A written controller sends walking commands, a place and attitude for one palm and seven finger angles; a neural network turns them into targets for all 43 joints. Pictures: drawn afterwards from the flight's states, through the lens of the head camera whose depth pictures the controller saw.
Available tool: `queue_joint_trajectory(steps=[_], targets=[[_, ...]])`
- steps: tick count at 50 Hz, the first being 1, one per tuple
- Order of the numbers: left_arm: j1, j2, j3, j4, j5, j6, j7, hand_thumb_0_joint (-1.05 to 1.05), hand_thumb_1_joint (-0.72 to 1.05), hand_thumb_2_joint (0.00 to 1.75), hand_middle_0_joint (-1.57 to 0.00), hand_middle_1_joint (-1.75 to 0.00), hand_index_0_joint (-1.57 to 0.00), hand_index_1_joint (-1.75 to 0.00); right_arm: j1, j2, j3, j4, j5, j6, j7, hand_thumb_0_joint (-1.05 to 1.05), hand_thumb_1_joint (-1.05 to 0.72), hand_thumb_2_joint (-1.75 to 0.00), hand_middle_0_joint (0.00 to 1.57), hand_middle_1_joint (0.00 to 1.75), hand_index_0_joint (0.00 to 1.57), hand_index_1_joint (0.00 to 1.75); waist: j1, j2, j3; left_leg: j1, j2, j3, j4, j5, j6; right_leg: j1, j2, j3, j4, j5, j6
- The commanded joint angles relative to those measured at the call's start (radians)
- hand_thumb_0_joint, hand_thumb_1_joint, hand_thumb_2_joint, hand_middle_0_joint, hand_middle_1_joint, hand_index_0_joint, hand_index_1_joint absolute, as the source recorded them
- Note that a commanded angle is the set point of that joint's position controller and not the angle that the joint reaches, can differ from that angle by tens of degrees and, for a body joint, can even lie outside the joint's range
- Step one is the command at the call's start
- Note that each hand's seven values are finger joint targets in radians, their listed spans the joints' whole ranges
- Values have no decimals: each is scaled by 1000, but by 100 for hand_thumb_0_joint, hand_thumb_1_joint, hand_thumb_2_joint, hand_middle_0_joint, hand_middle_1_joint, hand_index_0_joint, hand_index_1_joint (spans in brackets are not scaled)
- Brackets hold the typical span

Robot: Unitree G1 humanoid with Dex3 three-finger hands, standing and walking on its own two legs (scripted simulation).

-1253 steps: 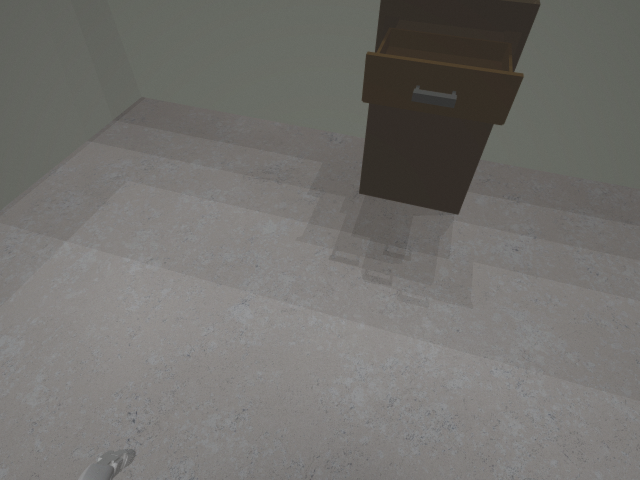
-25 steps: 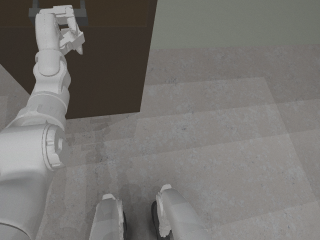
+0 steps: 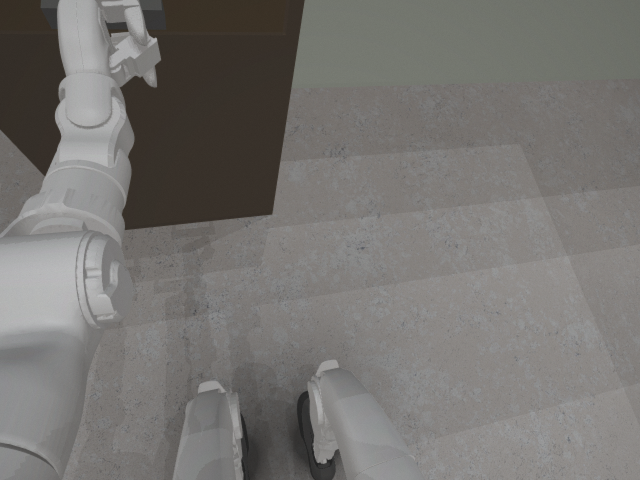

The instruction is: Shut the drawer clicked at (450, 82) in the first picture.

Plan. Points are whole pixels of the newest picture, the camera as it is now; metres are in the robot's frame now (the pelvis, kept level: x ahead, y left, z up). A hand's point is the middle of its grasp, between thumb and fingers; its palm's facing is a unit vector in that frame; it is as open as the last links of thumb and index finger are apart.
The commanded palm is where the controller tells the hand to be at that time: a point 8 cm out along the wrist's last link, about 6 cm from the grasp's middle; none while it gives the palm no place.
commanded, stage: pull the fist back off the drawer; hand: left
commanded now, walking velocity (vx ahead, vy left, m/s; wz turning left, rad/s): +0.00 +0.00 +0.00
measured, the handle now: out of the picture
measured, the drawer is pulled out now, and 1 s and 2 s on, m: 0.00 0.00 0.00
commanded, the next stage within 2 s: draw the hand back to the body in 0.34 s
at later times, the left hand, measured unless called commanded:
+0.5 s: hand (152, 54) +0.58 +0.10 +0.08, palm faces +0.05 -1.00 -0.03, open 3.3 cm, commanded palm +0.52 +0.15 +0.09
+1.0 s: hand (47, 146) +0.41 +0.15 +0.17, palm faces -0.02 -1.00 -0.10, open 3.3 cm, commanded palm +0.37 +0.21 +0.19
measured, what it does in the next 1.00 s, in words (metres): rises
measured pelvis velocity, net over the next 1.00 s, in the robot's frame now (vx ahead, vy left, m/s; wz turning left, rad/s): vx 0.07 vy -0.01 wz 0.03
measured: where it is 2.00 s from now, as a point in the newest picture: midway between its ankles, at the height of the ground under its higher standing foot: (278, 462)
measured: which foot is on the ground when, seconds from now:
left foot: down 0.00-1.00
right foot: down 0.00-1.00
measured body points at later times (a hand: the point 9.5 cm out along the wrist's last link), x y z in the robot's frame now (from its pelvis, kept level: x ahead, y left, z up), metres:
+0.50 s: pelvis +0.05 -0.01 +0.03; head +0.21 +0.00 +0.45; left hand +0.57 +0.15 +0.08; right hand +0.06 -0.27 -0.09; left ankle +0.06 +0.09 -0.60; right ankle +0.06 -0.12 -0.60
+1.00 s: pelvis +0.07 -0.01 +0.10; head +0.10 -0.01 +0.55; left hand +0.40 +0.20 +0.18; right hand +0.23 -0.25 +0.01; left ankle +0.06 +0.09 -0.60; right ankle +0.06 -0.12 -0.60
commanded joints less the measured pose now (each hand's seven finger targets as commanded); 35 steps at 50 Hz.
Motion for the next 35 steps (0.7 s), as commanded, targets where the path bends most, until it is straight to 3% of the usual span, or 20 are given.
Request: queue_joint_trajectory(steps=[1,3,6,9,10,12,14,16,18,20,21,22,25,27,29,31,34,35], targets=[[-526,89,-9,-260,-17,-64,-5,0,90,90,-140,-160,-140,-160,196,-212,-82,-25,6,-1,-8,0,-90,-90,20,30,20,30,-42,181,-545,577,33,-135,-210,61,-16,119,14,46,-165,32,-14],[-467,102,13,-259,-25,-61,-11,0,90,90,-140,-160,-140,-160,195,-211,-82,-30,10,4,-7,0,-90,-90,20,30,20,30,-25,172,-537,571,30,-115,-207,97,-15,146,16,47,-171,46,-16],[-407,49,-12,-304,-39,-64,-18,0,90,90,-140,-160,-140,-160,188,-197,-90,-43,15,14,-3,0,-90,-90,20,30,20,30,-10,141,-561,566,24,-81,-202,148,-10,218,19,58,-191,74,-13],[-291,81,35,-322,-54,-69,-25,0,90,90,-140,-160,-140,-160,186,-193,-93,-55,21,28,-3,0,-90,-90,20,30,20,30,31,118,-573,559,21,-55,-201,217,-11,294,21,65,-195,126,-15],[-277,56,18,-344,-59,-73,-28,0,90,90,-140,-160,-140,-160,181,-187,-94,-62,23,32,-3,0,-90,-90,20,30,20,30,29,94,-573,554,20,-47,-204,231,-7,325,22,70,-204,146,-12],[-225,50,33,-403,-71,-90,-30,0,90,90,-140,-160,-140,-160,177,-180,-99,-75,25,34,-2,0,-90,-90,20,30,20,30,53,91,-607,573,16,-32,-204,285,-7,378,23,75,-200,211,-13],[-207,87,69,-415,-79,-102,-26,0,90,90,-140,-160,-140,-160,169,-177,-102,-72,28,42,-6,0,-90,-90,20,30,20,30,58,58,-589,538,14,-14,-198,303,-6,429,22,88,-205,260,-7],[-210,67,55,-436,-74,-120,-21,0,90,90,-140,-160,-140,-160,167,-167,-105,-73,31,46,-8,0,-90,-90,20,30,20,30,50,32,-566,514,9,-3,-199,301,-3,461,21,96,-210,288,-3],[-210,65,53,-471,-66,-146,-16,0,90,90,-140,-160,-140,-160,165,-162,-109,-69,29,46,-9,0,-90,-90,20,30,20,30,57,61,-581,545,8,2,-195,348,-5,472,20,100,-200,343,-3],[-168,72,60,-472,-63,-159,-18,0,90,90,-140,-160,-140,-160,161,-161,-112,-67,29,52,-9,0,-90,-90,20,30,20,30,66,51,-593,557,8,5,-192,387,-8,494,18,101,-194,392,-4],[-158,23,22,-479,-64,-163,-26,0,90,90,-140,-160,-140,-160,158,-156,-115,-69,30,53,-7,0,-90,-90,20,30,20,30,63,73,-596,581,5,6,-195,406,-10,488,18,99,-195,408,-4],[-139,16,22,-482,-67,-166,-31,0,90,90,-140,-160,-140,-160,164,-156,-119,-68,29,55,-6,0,-90,-90,20,30,20,30,67,74,-605,620,9,1,-196,446,-11,481,19,92,-189,430,-6],[104,54,63,-635,-105,-137,-61,0,90,90,-140,-160,-140,-160,136,-159,-128,-126,48,74,-4,0,-90,-90,20,30,20,30,159,98,-735,724,3,28,-246,573,-19,656,16,102,-220,580,-10],[289,6,29,-745,-140,-92,-88,0,90,90,-140,-160,-140,-160,122,-151,-131,-168,67,75,-3,0,-90,-90,20,30,20,30,195,73,-774,773,0,37,-287,669,-19,774,14,101,-246,707,-11],[417,-33,3,-864,-181,-38,-113,0,90,90,-140,-160,-140,-160,98,-141,-132,-193,90,74,-4,0,-90,-90,20,30,20,30,202,0,-710,745,-3,56,-332,655,-10,872,9,102,-294,793,-1],[485,-44,-6,-913,-210,7,-124,0,90,90,-140,-160,-140,-160,72,-142,-129,-204,108,70,-18,0,-90,-90,20,30,20,30,189,-112,-570,667,-10,70,-379,525,1,940,5,111,-346,802,12],[497,-80,-46,-986,-228,17,-127,0,90,90,-140,-160,-140,-160,35,-138,-123,-202,119,50,-41,0,-90,-90,20,30,20,30,174,-109,-438,700,-11,71,-421,441,2,903,5,110,-394,701,17],[496,-82,-55,-1028,-231,4,-129,0,90,90,-140,-160,-140,-160,22,-136,-124,-197,120,42,-47,0,-90,-90,20,30,20,30,176,-82,-422,739,-8,65,-431,434,0,875,7,106,-405,646,14]])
